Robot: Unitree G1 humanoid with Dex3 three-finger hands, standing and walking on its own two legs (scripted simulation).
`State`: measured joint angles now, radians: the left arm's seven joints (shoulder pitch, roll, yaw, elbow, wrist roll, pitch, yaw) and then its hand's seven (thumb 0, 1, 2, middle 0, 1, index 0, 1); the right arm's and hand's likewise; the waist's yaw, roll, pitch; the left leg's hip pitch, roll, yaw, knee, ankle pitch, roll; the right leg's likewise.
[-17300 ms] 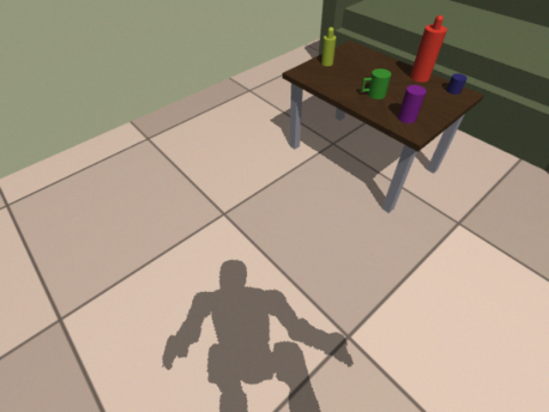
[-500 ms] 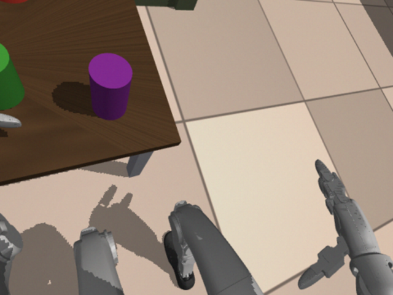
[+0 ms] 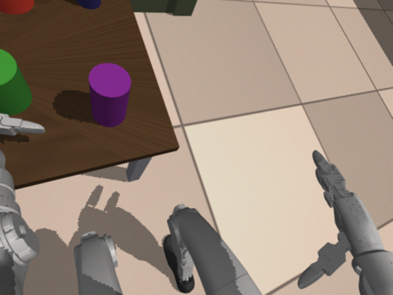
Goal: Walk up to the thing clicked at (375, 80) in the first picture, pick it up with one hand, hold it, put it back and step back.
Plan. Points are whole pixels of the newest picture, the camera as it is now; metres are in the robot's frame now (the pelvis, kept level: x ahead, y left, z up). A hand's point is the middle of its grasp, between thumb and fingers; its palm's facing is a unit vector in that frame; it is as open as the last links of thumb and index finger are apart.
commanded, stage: close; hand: left
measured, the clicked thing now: out of the picture +0.55 +0.23 -0.07
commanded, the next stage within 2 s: settle in 0.56 s
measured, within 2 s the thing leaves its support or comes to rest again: leaves its support in 0.98 s
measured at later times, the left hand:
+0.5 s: hand out of the picture +0.56 +0.24 -0.06, palm faces +0.29 -0.96 -0.01, open 12.1 cm
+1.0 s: hand out of the picture +0.56 +0.24 -0.05, palm faces +0.27 -0.96 -0.01, open 10.9 cm
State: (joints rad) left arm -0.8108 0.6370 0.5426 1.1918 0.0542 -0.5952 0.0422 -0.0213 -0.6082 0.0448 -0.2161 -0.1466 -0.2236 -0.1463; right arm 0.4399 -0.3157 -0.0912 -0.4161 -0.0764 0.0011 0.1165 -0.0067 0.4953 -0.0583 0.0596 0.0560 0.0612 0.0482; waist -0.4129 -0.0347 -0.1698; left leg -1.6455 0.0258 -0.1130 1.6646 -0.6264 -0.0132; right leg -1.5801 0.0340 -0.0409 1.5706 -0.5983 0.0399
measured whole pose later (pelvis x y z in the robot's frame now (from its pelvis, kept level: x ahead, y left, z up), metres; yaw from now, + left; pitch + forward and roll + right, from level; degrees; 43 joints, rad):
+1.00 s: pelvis +0.00 +0.01 +0.01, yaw -1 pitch +35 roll -8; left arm -0.87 0.74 0.56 1.17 0.08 -0.51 0.02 -0.02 -0.60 0.82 -0.81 -1.06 -0.83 -1.09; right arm 0.47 -0.35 -0.10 -0.52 -0.07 0.02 0.13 -0.01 0.49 -0.07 0.06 0.06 0.06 0.05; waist -0.46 -0.06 -0.15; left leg -1.64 0.04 -0.11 1.64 -0.62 0.00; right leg -1.57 0.04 -0.04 1.53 -0.58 0.05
